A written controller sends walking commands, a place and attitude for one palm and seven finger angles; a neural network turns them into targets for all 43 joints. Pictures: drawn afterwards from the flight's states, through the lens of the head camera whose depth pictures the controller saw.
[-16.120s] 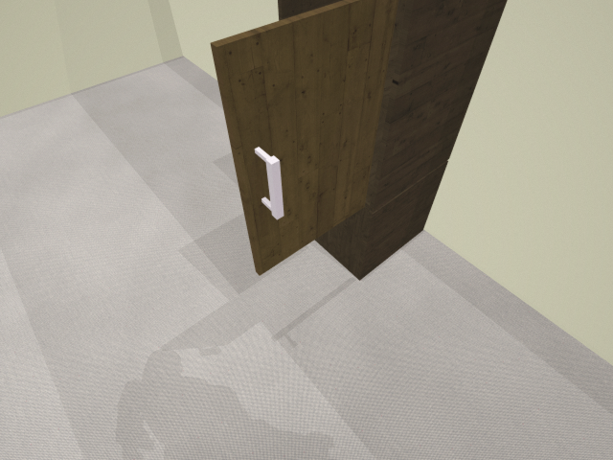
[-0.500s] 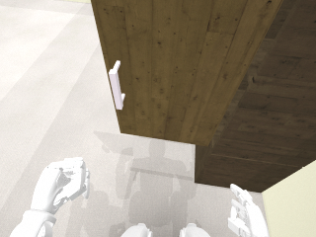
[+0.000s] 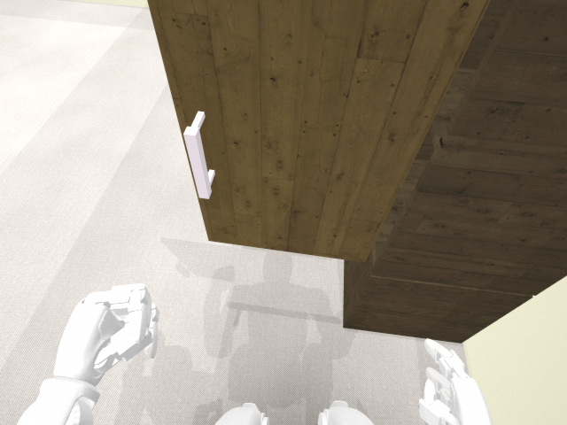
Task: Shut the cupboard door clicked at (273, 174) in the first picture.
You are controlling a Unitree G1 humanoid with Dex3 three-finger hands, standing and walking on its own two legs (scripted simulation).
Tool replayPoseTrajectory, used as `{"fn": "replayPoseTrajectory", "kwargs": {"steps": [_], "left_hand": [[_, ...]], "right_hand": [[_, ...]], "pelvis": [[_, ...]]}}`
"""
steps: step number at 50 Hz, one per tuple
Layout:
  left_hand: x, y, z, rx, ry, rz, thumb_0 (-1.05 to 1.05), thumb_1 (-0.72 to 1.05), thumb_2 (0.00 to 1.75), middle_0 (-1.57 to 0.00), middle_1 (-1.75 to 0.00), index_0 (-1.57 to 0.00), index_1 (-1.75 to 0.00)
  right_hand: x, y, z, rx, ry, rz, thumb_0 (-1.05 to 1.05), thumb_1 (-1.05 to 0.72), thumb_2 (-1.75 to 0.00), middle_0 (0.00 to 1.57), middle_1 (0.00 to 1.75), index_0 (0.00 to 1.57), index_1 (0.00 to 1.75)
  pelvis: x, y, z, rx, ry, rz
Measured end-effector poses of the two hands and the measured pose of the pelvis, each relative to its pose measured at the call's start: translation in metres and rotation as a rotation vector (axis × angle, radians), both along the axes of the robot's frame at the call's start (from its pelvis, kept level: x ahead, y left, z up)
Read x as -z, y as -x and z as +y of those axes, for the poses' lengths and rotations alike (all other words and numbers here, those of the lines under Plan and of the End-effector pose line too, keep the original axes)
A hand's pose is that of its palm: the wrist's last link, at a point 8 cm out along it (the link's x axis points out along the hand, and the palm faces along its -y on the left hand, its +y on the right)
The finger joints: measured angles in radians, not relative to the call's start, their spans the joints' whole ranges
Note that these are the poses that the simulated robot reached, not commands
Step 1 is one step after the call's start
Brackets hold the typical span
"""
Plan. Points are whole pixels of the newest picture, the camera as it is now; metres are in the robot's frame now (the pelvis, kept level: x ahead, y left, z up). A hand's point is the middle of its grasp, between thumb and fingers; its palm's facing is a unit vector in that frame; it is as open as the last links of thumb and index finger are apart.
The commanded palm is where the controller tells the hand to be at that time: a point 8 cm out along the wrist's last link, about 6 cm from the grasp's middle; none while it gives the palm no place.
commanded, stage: bring the fist close to the handle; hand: left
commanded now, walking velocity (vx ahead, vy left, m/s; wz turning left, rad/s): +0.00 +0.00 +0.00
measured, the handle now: (202, 157) +0.52 +0.18 +0.05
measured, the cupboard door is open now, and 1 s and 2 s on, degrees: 89 89 85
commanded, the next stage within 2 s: push the door shut along its arc in 1.44 s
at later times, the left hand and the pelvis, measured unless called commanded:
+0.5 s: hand (180, 272) +0.30 +0.16 +0.06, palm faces -0.09 -1.00 -0.03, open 3.1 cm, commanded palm +0.29 +0.22 +0.06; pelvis +0.00 -0.01 +0.00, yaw +0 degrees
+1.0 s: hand (206, 210) +0.41 +0.15 +0.05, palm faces -0.09 -1.00 -0.01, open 3.1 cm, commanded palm +0.39 +0.20 +0.06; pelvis +0.00 -0.01 +0.00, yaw -1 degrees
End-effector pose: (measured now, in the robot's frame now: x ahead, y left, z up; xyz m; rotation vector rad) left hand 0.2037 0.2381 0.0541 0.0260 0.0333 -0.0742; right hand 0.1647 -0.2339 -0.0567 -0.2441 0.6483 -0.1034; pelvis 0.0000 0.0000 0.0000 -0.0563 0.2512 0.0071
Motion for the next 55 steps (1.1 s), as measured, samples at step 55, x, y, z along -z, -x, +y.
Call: {"fn": "replayPoseTrajectory", "kwargs": {"steps": [55], "left_hand": [[-0.002, -0.206, -0.044, 0.018, 0.011, -0.024, 0.02, 0.9, 0.9, -1.3, -1.5, -1.3, -1.5]], "right_hand": [[0.041, 0.082, -0.032, 0.161, -0.008, 0.396, 0.01, -0.91, -0.9, 0.2, 0.3, 0.21, 0.3]], "pelvis": [[-0.003, -0.005, -0.01, 0.023, -0.026, 0.076]]}}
